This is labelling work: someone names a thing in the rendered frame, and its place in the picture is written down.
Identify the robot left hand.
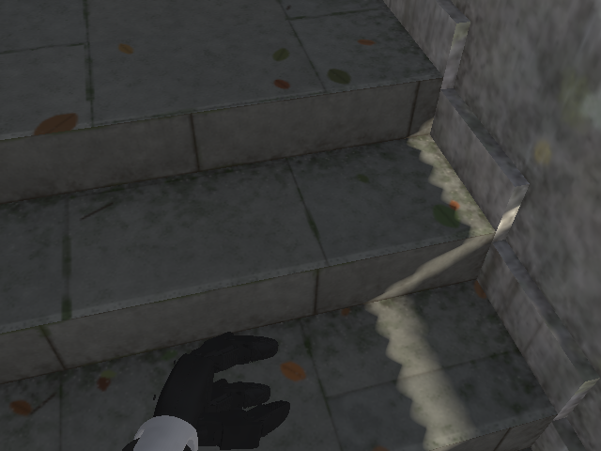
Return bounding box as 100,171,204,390
153,332,290,450

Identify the left robot forearm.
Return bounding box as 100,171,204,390
122,415,198,451

